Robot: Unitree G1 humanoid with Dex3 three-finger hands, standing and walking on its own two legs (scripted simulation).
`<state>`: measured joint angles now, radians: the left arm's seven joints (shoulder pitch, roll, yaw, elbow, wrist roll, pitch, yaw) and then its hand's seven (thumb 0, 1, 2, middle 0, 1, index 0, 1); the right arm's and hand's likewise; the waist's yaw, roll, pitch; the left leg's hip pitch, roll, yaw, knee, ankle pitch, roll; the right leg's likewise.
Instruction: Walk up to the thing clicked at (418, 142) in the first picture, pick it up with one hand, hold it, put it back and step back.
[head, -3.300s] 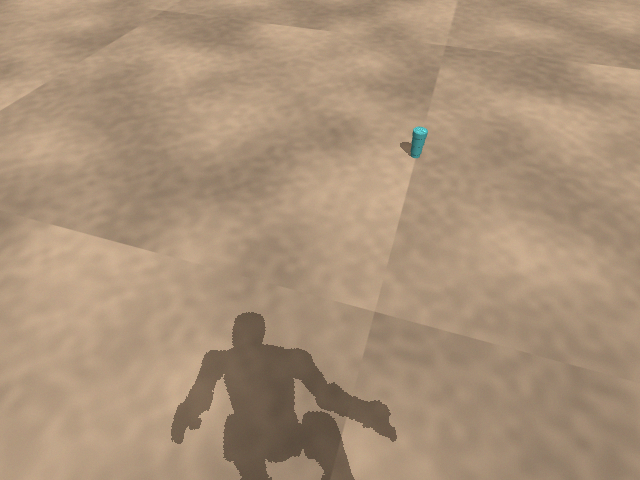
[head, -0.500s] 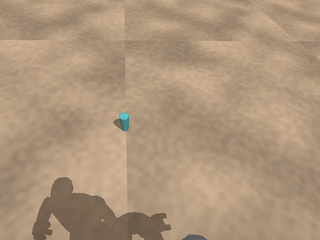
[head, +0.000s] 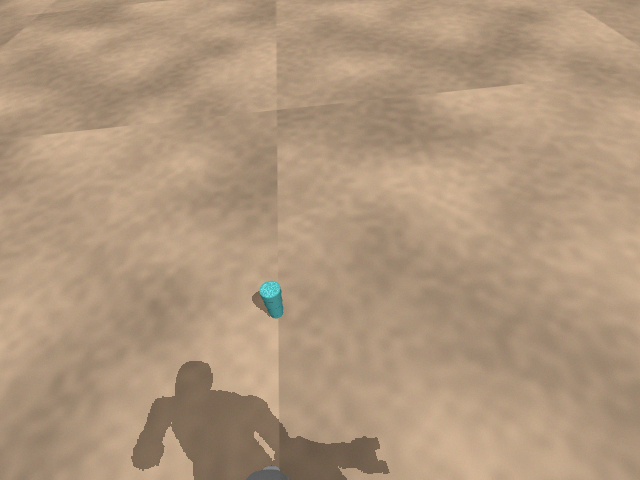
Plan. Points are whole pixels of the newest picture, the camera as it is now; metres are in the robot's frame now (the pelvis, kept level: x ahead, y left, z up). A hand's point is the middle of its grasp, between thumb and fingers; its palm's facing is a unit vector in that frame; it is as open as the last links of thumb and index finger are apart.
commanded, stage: walk up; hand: left
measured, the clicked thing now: (273, 301) +0.84 +0.23 -0.70
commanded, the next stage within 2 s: none
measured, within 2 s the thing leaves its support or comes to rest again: neither
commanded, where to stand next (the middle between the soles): +0.51 +0.05 m, yaw +1 degrees
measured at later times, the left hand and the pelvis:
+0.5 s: hand (138, 420) +0.26 +0.32 -0.15, palm faces -0.05 -0.94 -0.34, open 7.4 cm; pelvis +0.21 +0.05 +0.00, yaw +1 degrees
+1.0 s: hand (160, 335) +0.41 +0.32 -0.14, palm faces -0.01 -0.91 -0.42, open 7.4 cm; pelvis +0.38 +0.03 -0.01, yaw +1 degrees
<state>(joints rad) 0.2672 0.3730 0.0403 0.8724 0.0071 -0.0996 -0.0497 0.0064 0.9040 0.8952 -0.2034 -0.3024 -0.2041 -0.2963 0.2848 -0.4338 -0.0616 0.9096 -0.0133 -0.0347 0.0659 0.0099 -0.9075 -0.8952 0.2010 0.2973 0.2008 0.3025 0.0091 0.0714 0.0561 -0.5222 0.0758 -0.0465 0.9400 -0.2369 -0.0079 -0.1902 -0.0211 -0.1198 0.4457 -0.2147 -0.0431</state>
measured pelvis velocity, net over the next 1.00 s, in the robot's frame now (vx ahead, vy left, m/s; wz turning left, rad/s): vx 0.38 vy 0.03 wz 0.01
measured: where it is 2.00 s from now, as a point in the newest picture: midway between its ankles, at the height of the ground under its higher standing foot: (328, 405)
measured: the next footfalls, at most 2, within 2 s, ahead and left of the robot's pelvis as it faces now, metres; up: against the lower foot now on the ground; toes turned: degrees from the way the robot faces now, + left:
left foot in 0.22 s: +0.25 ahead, +0.17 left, +0.00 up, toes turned +7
right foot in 0.64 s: +0.42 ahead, -0.11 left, +0.00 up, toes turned -4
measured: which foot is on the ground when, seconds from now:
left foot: up 0.00-0.20, down 0.22-0.66, up 0.68-1.00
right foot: down 0.00-0.24, up 0.26-0.62, down 0.64-1.00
